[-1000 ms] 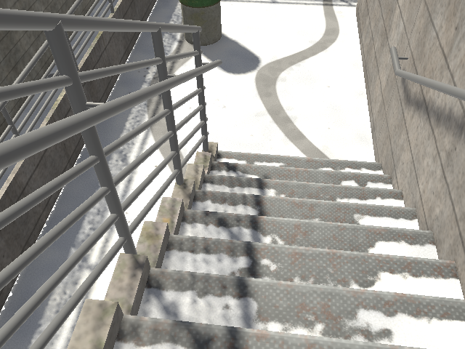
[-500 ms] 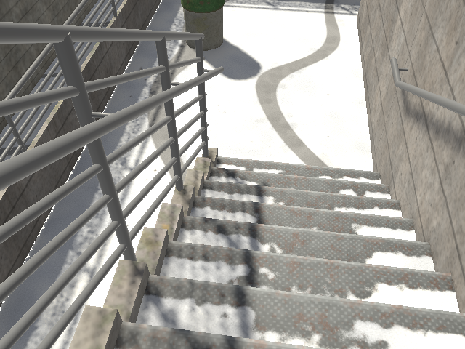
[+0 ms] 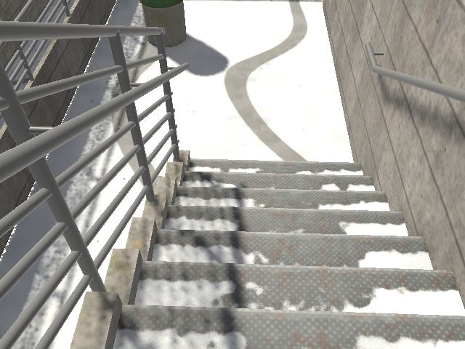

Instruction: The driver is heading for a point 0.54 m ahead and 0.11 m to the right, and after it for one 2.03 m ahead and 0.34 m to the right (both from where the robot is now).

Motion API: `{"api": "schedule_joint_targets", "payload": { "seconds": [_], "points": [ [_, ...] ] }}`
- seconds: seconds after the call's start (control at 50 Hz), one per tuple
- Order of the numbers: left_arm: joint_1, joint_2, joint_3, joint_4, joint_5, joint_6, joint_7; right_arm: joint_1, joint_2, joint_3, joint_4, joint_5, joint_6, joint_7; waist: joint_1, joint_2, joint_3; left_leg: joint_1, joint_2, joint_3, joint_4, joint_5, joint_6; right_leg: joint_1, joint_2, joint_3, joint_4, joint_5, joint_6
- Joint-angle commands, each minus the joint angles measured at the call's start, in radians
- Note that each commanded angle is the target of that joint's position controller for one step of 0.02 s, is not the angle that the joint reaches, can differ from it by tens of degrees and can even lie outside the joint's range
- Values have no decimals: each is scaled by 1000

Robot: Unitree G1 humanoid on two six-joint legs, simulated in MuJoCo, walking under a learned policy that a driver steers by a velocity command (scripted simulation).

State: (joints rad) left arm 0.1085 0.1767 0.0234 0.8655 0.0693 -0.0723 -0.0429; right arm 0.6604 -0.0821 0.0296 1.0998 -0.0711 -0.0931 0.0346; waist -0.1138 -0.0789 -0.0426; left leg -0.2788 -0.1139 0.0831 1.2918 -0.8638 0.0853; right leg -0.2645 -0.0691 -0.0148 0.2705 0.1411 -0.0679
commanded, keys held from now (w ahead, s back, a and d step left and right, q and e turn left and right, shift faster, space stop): w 0.36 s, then w+e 0.62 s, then w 0.02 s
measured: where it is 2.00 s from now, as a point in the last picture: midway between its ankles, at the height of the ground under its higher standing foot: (249, 277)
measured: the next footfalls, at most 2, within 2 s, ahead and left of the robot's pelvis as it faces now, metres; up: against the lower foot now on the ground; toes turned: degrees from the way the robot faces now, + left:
left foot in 0.50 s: +0.39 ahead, +0.16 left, -0.17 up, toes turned +1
right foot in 1.18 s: +0.64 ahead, -0.18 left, -0.35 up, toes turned -29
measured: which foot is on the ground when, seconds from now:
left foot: down 0.00-0.00, up 0.02-0.48, down 0.50-1.00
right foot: down 0.00-0.50, up 0.52-1.00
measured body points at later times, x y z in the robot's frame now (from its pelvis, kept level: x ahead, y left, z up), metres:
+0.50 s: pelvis +0.25 +0.06 -0.18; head +0.26 +0.07 +0.27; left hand +0.10 +0.23 -0.32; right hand +0.43 -0.14 -0.29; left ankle +0.36 +0.16 -0.93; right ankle +0.06 -0.09 -0.75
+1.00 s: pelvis +0.47 +0.06 -0.27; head +0.47 +0.07 +0.18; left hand +0.63 +0.24 -0.41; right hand +0.30 -0.06 -0.41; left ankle +0.35 +0.16 -0.95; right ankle +0.60 -0.17 -0.95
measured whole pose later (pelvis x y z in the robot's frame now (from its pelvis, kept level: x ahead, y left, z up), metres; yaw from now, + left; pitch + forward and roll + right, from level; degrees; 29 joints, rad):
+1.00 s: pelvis +0.47 +0.06 -0.27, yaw -21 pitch +0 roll +3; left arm 0.27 0.23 0.01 0.90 0.06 -0.04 -0.11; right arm 0.60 -0.05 0.06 1.09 -0.11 -0.16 -0.05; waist -0.06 -0.09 -0.01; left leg -0.09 0.05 0.38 0.80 -0.69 0.00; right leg -0.70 -0.12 0.08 0.71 0.49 -0.06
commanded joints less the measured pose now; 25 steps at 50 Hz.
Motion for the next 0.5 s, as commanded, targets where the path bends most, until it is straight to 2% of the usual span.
{"api": "schedule_joint_targets", "payload": {
  "seconds": [0.02, 0.04, 0.06, 0.08, 0.1, 0.12, 0.14, 0.16, 0.18, 0.2, 0.22, 0.24, 0.26, 0.28, 0.3, 0.32, 0.34, 0.36, 0.38, 0.4, 0.42, 0.44, 0.46, 0.48, 0.5],
  "points": [
    [693, 264, 86, 182, -24, 14, -10, 99, -69, -11, 7, -1, 10, 91, 251, -276, -261, -652, 7, -135, 779, 74, -28, 989, -265, 153, 333, 840, -330],
    [697, 279, 99, 184, 34, 12, -18, 20, -111, -17, -85, 26, -1, 95, 283, -106, -243, -913, -5, -174, 963, 31, -29, 1025, -309, 274, 375, 893, -355],
    [500, 278, 110, 137, 50, 7, -11, -113, -138, -19, -194, 25, -25, 87, 273, -16, -137, -1128, 80, -215, 816, 213, -51, 928, -402, 451, 242, 272, -385],
    [379, 189, 82, 120, 49, 7, -22, -157, -178, -42, -182, 20, -17, 69, 195, 131, 15, -1094, 147, -220, 710, 375, -26, 599, -360, 385, 144, -92, -338],
    [321, 74, 45, 129, 51, 2, -23, -100, -145, -38, -162, 9, 2, 51, 126, 184, 57, -934, 201, -222, 585, 513, 8, 306, -289, 283, 120, -250, -317],
    [213, -66, -9, 92, 47, -14, 4, -87, -64, -17, -141, -27, 19, 45, 43, 168, 152, -739, 301, -259, 225, 803, 35, -57, -202, 197, 49, -180, -257],
    [191, -86, -27, 91, 25, -29, 20, -164, -42, -11, -165, -58, 35, 54, 50, 91, 194, -619, 305, -193, 96, 884, 54, -259, -119, 147, 72, -206, -255],
    [203, -72, -31, 91, -15, -40, 33, -214, -60, -18, -161, -63, 39, 69, 85, 150, 144, -484, 271, -119, -183, 1086, 33, -350, -73, 69, 73, -262, -253],
    [276, 5, -23, 128, -2, -52, 27, -255, -62, -19, -166, -56, 45, 82, 102, 77, 101, -401, 254, -90, -199, 1129, 16, -384, -48, 94, 94, -335, -255],
    [317, 42, -26, 147, 8, -62, 20, -279, -96, -23, -178, -44, 41, 82, 97, 39, 87, -328, 242, -87, -201, 1102, 2, -423, -69, 150, 123, -275, -256],
    [325, 112, -19, 133, 25, -68, 17, -170, -97, -21, -158, -56, 26, 84, 51, 66, 68, -218, 204, -78, -130, 1108, -7, -472, -74, 160, 213, -184, -248],
    [385, 93, -29, 176, 41, -81, 24, -221, -112, -16, -180, -67, 19, 75, 90, 90, 67, -454, 276, -222, -213, 1176, -32, -221, -123, 232, 260, -200, -253],
    [460, 78, -28, 182, -14, -87, 50, -339, -162, -29, -219, -75, 16, 62, 175, 63, 86, -799, 300, -242, -385, 1211, -52, 128, -162, 289, 333, -220, -257],
    [568, 5, -54, 226, -20, -84, 70, -465, -155, -21, -244, -93, 16, 55, 255, 44, 110, -1015, 322, -259, -463, 1200, -67, 292, -202, 392, 419, -337, -271],
    [627, -25, -68, 237, -17, -72, 84, -547, -133, -13, -272, -85, 14, 51, 285, 54, 90, -1086, 314, -251, -524, 1182, -76, 353, -201, 450, 478, -373, -273],
    [613, -52, -82, 211, -21, -55, 98, -550, -127, 6, -238, -65, 15, 51, 288, 131, 82, -833, 303, -181, -777, 1455, -69, 156, -100, 306, 543, -451, -217],
    [588, -13, -86, 211, -6, -37, 76, -541, -110, 14, -242, -58, 25, 47, 249, 69, 99, -468, 259, -82, -733, 1520, -57, -196, -36, 243, 508, -511, -204],
    [506, 50, -74, 195, 19, -30, 50, -523, -143, 11, -262, -41, 41, 52, 203, 36, 127, -259, 229, -47, -642, 1496, -53, -418, -26, 222, 468, -609, -196],
    [477, 54, -73, 190, 19, -32, 33, -546, -172, 5, -272, -29, 48, 54, 194, 28, 157, -180, 213, -29, -611, 1378, -69, -520, -43, 228, 458, -713, -194],
    [465, 89, -69, 172, 16, -41, 26, -571, -199, 1, -297, -23, 52, 53, 191, 51, 165, -110, 213, -51, -605, 1278, -81, -530, -48, 256, 483, -757, -184],
    [451, 130, -45, 170, -5, -44, 32, -616, -174, 19, -313, -24, 42, 57, 194, 25, 173, -113, 209, -63, -718, 1167, -88, -426, -58, 279, 536, -686, -178],
    [475, 133, -41, 168, -17, -42, 44, -627, -197, 18, -329, -21, 34, 51, 215, 46, 177, -134, 204, -67, -842, 1093, -71, -274, -81, 329, 566, -602, -171],
    [448, 158, -35, 184, 5, -19, 30, -570, -187, 25, -310, -10, 17, 38, 169, 72, 172, -37, 202, -79, -908, 1063, -47, -205, -102, 357, 675, -503, -168],
    [465, 175, -34, 230, 60, 4, -9, -249, -253, -16, -217, 11, 8, 32, 40, 150, 106, 280, 230, -81, -975, 1205, 8, -275, -74, 321, 970, -504, -110],
    [630, 128, -31, 303, 64, 6, -66, 10, -386, -87, -117, -10, 9, 35, -33, 259, -2, 572, 261, -71, -839, 1237, 101, -410, 71, 190, 1365, -539, -14]
  ]
}}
